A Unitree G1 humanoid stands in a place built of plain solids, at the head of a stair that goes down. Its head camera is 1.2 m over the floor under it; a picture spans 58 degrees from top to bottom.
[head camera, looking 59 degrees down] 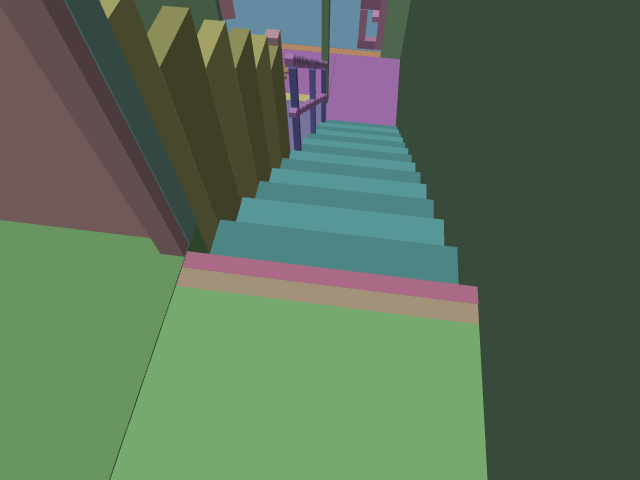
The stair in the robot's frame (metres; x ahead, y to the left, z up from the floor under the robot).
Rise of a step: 0.20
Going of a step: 0.26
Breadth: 0.91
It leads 8 degrees to the right of straight ahead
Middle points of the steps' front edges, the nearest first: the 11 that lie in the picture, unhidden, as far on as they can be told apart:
0.62 -0.03 0.00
0.87 -0.06 -0.19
1.13 -0.10 -0.39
1.38 -0.13 -0.59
1.63 -0.17 -0.78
1.88 -0.20 -0.98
2.14 -0.24 -1.18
2.39 -0.27 -1.37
2.64 -0.31 -1.57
2.90 -0.34 -1.77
3.15 -0.38 -1.96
